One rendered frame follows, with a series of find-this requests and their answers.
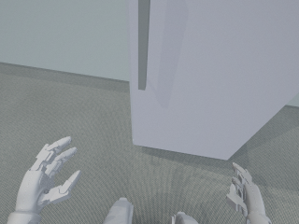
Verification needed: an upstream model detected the handle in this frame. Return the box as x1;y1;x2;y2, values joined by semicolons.
138;0;150;91

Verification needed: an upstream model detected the left robot thigh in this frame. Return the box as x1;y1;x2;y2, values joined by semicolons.
102;200;134;224

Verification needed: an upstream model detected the robot thigh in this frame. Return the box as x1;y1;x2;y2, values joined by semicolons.
169;214;198;224
102;200;134;224

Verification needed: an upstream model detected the right robot thigh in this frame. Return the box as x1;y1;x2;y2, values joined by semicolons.
169;214;198;224

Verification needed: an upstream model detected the fridge door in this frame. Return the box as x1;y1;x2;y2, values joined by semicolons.
128;0;299;161

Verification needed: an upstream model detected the robot left hand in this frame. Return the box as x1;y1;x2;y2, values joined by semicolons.
15;136;82;215

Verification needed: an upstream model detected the robot left forearm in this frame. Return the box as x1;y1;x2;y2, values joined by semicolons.
7;211;42;224

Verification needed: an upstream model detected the robot right hand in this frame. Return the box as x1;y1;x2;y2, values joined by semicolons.
226;162;266;217

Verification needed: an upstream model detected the robot right forearm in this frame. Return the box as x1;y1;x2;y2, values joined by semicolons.
246;213;272;224

